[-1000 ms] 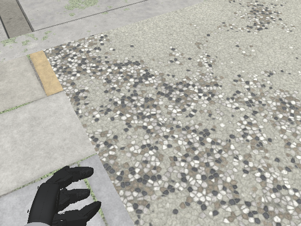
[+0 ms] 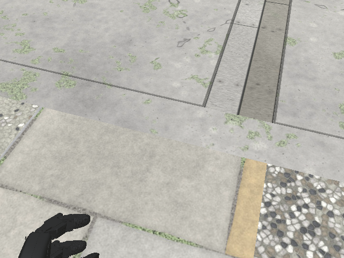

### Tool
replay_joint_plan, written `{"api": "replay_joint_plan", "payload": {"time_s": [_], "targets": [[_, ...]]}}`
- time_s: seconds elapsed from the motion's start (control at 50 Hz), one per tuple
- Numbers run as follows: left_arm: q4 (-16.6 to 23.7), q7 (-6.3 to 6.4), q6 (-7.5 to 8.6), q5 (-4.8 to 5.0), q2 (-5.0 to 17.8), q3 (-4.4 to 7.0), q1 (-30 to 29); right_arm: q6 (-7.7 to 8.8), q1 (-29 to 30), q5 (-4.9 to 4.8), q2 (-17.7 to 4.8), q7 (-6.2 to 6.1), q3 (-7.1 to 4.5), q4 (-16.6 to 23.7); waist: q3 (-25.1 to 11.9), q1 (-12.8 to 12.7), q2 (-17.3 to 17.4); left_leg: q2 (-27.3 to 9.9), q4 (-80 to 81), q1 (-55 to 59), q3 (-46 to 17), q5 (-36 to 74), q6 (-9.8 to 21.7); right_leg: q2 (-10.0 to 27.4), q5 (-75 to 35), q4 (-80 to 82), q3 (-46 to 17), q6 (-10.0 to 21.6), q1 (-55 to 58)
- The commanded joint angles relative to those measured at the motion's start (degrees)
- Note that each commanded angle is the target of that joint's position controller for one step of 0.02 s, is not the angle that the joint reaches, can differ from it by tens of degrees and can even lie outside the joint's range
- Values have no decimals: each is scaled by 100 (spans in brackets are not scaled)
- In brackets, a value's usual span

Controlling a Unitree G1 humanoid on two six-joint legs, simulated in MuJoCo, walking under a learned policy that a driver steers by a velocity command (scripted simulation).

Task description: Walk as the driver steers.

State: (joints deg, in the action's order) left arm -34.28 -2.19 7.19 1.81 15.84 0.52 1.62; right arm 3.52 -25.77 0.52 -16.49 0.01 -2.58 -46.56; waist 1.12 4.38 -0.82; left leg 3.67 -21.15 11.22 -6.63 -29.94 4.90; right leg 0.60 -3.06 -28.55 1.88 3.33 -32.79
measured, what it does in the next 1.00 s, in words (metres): walks ahead, turning right: left foot, then right foot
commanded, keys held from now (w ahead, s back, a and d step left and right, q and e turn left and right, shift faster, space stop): w+e+shift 0.78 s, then w+shift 0.10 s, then q+shift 0.12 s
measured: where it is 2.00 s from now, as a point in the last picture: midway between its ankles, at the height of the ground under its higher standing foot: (264, 121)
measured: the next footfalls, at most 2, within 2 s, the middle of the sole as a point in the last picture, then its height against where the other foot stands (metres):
left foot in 0.46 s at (156, 209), level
right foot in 0.92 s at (257, 160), level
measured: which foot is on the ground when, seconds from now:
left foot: down 0.00-0.02, up 0.04-0.44, down 0.46-0.92, up 0.94-1.00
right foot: down 0.00-0.46, up 0.48-0.90, down 0.92-1.00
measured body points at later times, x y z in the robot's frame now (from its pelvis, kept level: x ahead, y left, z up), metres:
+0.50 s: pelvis +0.46 -0.05 +0.00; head +0.49 -0.06 +0.45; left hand +0.53 +0.22 -0.12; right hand +0.66 -0.35 -0.02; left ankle +0.63 +0.05 -0.71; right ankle +0.21 -0.10 -0.66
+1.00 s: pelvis +0.81 -0.28 +0.00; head +0.83 -0.31 +0.45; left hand +1.13 -0.25 -0.07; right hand +0.65 -0.50 -0.13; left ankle +0.76 -0.01 -0.57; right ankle +0.85 -0.40 -0.71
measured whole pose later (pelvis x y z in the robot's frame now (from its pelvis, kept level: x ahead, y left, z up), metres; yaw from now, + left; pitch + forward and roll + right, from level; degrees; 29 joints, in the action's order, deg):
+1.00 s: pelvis +0.81 -0.28 +0.00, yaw -45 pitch -1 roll +1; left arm -35.4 -2.8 2.8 -0.6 15.8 1.8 6.5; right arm 5.7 -19.5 -2.8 -16.3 0.3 -1.2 -48.4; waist 5.0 1.6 0.3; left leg -1.8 -74.4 -8.7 -2.5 -25.8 0.2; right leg -2.3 12.0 -41.2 5.4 6.5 -28.8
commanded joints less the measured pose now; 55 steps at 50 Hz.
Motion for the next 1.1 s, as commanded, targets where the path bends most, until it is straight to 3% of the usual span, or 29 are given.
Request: {"api": "replay_joint_plan", "payload": {"time_s": [0.02,0.04,0.06,0.08,0.1,0.12,0.2,0.28,0.4,0.44,0.46,0.48,0.5,0.52,0.56,0.58,0.62,0.66,0.78,0.84,0.88,0.9,0.92,0.94,0.96,0.98,1.0,1.06,1.1], "targets": [[-416,135,-176,42,1445,502,3154,-1,704,308,-698,-78,-133,487,-1840,-1796,9,-963,-4612,-2376,299,5981,193,487,1406,-1022,-957,563,4438],[-542,2,-95,-54,1623,565,3054,190,-549,-60,115,81,81,531,-2530,-786,-2999,301,-6574,-4692,78,610,-262,1639,3871,694,-4874,1810,6064],[-457,17,-108,-104,896,453,2776,359,-94,-232,-491,132,54,530,-2055,-1068,-1849,-103,-6548,-5430,-327,778,-20,1601,4973,1514,-5651,1540,6015],[-379,41,-117,-186,687,412,2543,455,897,-330,-706,171,30,786,-1204,-1166,-900,-327,-6331,-5598,-304,998,84,1494,4197,1384,-4724,1352,5249],[-397,-22,-88,-217,802,437,2365,537,1533,-195,-586,154,84,983,-587,-1007,258,-438,-5778,-5401,-210,1105,124,1215,3126,1480,-4184,1270,4231],[-395,-50,-46,-225,774,426,2165,577,1735,-49,-505,122,67,1041,-374,-776,535,-583,-5182,-5201,-218,1193,95,987,2403,1497,-3706,1302,3654],[-461,24,-77,-32,527,340,2022,488,1630,60,-399,86,68,1069,168,-292,85,-778,-3865,-4927,-82,1236,-340,571,1588,1808,-2977,1461,2497],[-523,225,-130,-7,718,419,2181,546,2951,81,-179,119,176,1545,669,-686,-108,-488,-1795,-4114,275,3189,-703,145,1247,2050,-2308,1182,1114],[-831,297,-251,135,672,481,2648,591,3326,-186,-610,59,-94,1799,335,-765,-438,-236,-513,-2889,30,3536,-696,312,760,1275,-2713,656,2038],[-758,276,-352,2,846,529,2413,610,2099,-241,-962,-20,-323,1637,-580,8,-603,-304,-647,-1609,146,2825,-448,126,-1187,-393,-2488,353,2384],[-518,244,-387,-204,644,440,2066,535,572,-258,-1132,-104,-393,1421,-1702,734,-547,-1036,-1274,283,-354,2028,-182,-11,-876,-2149,-2247,201,1505],[-372,206,-309,5,-261,166,3134,471,-92,-70,-1622,-45,-466,1183,-2955,162,2012,-2753,-570,2589,-3556,-178,882,-739,2859,-4497,-1590,-83,-596],[-341,268,-318,247,72,104,3068,439,-76,-121,-1260,39,-420,1127,-2908,229,2585,-2957,209,2435,-4906,-1952,861,-191,3167,-5451,-1367,-40,-1466],[-312,310,-342,221,474,208,2307,379,278,-125,-807,-13,-341,1178,-1754,425,1808,-2628,384,1588,-3917,-1535,588,54,2709,-5600,-1099,-26,-1887],[-79,258,-342,-57,561,262,1297,286,626,43,-606,-21,-276,942,-442,272,306,-2200,453,-187,-2140,836,388,454,2196,-5170,-815,-6,-1628],[-2,194,-394,-25,446,285,1291,305,820,125,-469,-26,-231,848,-228,-2,456,-2059,569,-803,-1624,1337,379,666,2085,-4971,-875,12,-1317],[103,129,-562,125,185,251,1293,327,1089,10,-180,30,-174,673,40,-279,642,-1930,814,-1382,-830,1694,322,912,2213,-4799,-832,30,-1234],[269,90,-649,73,79,197,1115,347,1264,-90,-287,42,-209,558,323,-445,537,-2000,1042,-1746,-241,2267,352,1058,1951,-4619,-790,-30,-1458],[499,-135,-540,-25,349,195,100,382,1148,-31,-954,-43,-324,382,786,-277,-111,-1547,1537,-1798,1601,3320,-21,723,-278,-2372,-13,65,-832],[653,-224,-442,4,481,255,-207,307,562,-56,-1381,-23,-362,198,619,-364,254,-1721,1063,-1131,1819,6786,-44,-4,98,-1594,566,414,141],[534,-197,-469,31,868,464,668,183,529,-58,-1707,-60,-408,166,-5,-1074,767,-1969,-466,-654,1789,9254,57,-455,1029,-1516,681,703,1169],[138,-112,-522,-23,1156,643,1993,137,720,-93,-1637,-65,-355,169,-575,-1770,651,-1884,-1911,-1172,1740,9362,-3,-493,558,-921,481,934,2820],[-167,25,-596,-68,1405,724,2756,158,628,-119,-1288,-84,-232,188,-907,-1935,-71,-1343,-4118,-2599,1633,5638,-230,96,-83,-616,-557,1029,4653],[59,48,-480,-271,1885,663,2150,299,-725,-111,-244,46,116,281,-2183,-689,-1976,-257,-6821,-4707,948,-231,-459,2067,-447,-268,-3934,2154,6525],[123,4,-444,-330,1224,572,2350,461,-51,-361,-1154,74,-59,152,-2964,-1415,-667,-238,-7039,-4545,-369,11,-306,2214,-105,544,-4423,2022,5930],[22,-17,-362,-360,1197,507,2070,453,710,-569,-1111,43,-94,433,-1807,-1235,-308,-395,-6737,-4698,-282,170,-315,2142,-737,675,-3420,1773,4849],[-133,-39,-257,-299,1093,486,1670,396,949,-499,-902,-34,-39,501,-828,-875,291,-705,-6130,-4709,-112,423,-388,1940,-1509,750,-2581,1508,3664],[-230,-28,-84,-314,512,360,993,-31,347,-285,-683,-73,-112,92,-351,-251,-64,-1137,-5130,-3726,-27,914,-559,1495,-2030,1193,-989,1068,2035],[-322,31,-15,-326,489,362,699,-185,378,-252,-457,-88,-110,68,-151,-125,-163,-1089,-4717,-3768,168,1247,-710,1367,-2499,1481,-324,1003,1682]]}}
Velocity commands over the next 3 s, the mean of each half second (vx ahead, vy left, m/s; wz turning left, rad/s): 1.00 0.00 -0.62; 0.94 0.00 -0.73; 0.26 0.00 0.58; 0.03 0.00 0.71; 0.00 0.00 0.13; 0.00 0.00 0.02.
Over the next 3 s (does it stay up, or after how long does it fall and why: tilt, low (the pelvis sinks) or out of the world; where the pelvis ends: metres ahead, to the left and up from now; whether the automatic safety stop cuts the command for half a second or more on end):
stays up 1.11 -0.51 0.03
